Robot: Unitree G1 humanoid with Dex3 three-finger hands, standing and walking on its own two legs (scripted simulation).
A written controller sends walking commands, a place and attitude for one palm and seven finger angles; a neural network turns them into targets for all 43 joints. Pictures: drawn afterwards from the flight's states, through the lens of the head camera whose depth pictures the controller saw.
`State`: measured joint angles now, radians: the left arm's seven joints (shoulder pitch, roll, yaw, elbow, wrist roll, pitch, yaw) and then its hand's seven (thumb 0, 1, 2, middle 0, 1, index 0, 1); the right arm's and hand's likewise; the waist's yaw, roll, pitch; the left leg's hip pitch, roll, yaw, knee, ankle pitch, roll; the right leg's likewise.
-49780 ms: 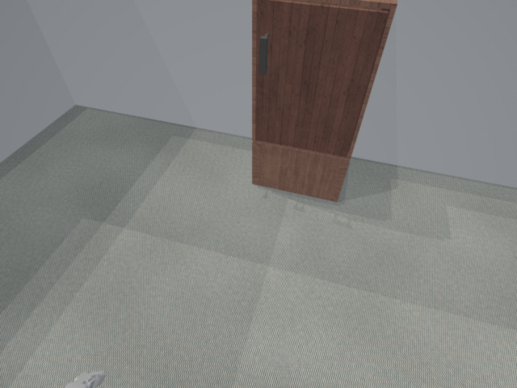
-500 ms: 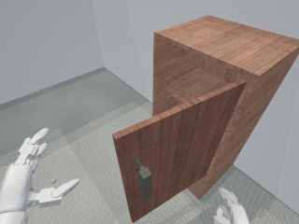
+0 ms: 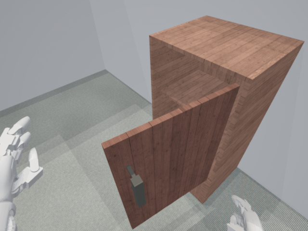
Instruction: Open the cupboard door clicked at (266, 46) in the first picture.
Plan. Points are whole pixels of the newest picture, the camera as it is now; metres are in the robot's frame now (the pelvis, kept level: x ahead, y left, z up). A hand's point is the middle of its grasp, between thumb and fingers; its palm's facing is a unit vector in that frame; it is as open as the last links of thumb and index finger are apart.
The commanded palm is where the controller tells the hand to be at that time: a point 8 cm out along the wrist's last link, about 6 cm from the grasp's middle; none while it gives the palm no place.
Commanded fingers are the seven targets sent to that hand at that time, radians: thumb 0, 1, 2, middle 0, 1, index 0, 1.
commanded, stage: draw the hand back to the body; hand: left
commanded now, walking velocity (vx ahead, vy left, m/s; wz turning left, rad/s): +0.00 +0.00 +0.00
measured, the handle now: (135, 185) +0.25 +0.09 -0.02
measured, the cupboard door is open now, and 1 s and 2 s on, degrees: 81 81 81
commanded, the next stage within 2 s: step back with the hand held close in 0.16 s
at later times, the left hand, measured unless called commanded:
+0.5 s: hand (36, 168) +0.18 +0.26 +0.15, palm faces +0.39 -0.79 -0.47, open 7.4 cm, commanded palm +0.13 +0.30 +0.18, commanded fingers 0.00 0.90 0.90 -0.20 -0.30 -0.20 -0.30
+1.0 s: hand out of the picture +0.08 +0.30 +0.15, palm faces +0.46 -0.75 -0.49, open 7.4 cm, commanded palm +0.00 +0.34 +0.18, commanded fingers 0.00 0.90 0.90 -0.20 -0.30 -0.20 -0.30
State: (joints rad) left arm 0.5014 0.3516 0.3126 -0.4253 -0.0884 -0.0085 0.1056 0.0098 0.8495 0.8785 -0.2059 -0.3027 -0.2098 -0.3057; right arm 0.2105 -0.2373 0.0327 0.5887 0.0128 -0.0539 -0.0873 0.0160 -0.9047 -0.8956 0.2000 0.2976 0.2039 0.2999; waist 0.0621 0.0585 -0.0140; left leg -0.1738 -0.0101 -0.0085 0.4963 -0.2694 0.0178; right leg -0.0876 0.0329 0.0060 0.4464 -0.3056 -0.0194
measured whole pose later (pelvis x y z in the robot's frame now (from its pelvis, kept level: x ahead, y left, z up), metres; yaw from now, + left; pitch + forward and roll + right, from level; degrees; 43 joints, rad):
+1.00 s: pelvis -0.11 +0.03 -0.02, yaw +4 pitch -2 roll -2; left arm 0.50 0.42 0.41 -0.47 -0.01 -0.18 0.13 0.01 0.89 0.90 -0.21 -0.30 -0.22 -0.31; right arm 0.22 -0.21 0.00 0.55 0.00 -0.03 -0.09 0.01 -0.90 -0.90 0.20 0.30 0.20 0.30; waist -0.02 0.02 0.06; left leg -0.44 -0.01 0.01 0.62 -0.23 0.06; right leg -0.33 0.05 0.05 0.59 -0.25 0.01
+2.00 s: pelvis -0.25 +0.02 -0.01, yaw -2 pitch -1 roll -1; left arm 0.54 0.40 0.38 -0.47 -0.04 -0.18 0.14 0.01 0.89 0.90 -0.21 -0.30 -0.21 -0.31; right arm 0.27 -0.21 -0.01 0.64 0.01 -0.09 -0.06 0.02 -0.91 -0.90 0.20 0.30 0.20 0.30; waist -0.03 0.00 -0.04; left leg -0.37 0.02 0.03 0.66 -0.26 0.01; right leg -0.08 0.07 -0.03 0.48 -0.39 -0.06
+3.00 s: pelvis -0.30 +0.01 +0.00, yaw +2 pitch -2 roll +0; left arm 0.32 0.12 0.00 1.16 0.01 0.01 0.03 0.00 0.91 0.90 -0.20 -0.30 -0.20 -0.30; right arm 0.29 -0.13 0.00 1.13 -0.03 0.02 -0.03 0.02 -0.93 -0.90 0.20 0.30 0.20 0.30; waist 0.00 0.03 0.02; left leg -0.24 -0.02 0.02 0.42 -0.15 0.03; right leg -0.18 0.01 -0.03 0.44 -0.22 -0.02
